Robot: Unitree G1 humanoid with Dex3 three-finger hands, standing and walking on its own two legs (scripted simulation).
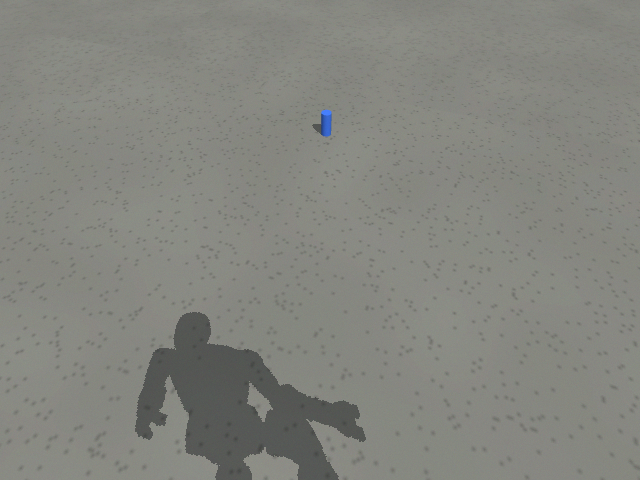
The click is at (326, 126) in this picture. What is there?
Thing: squat round
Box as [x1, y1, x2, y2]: [321, 110, 331, 136]
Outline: 329,110 323,110 321,112 321,134 325,136 330,134 331,112
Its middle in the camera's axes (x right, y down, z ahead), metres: +0.04 -0.61 +2.10
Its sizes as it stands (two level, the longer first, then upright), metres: 0.054 0.054 0.130
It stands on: the floor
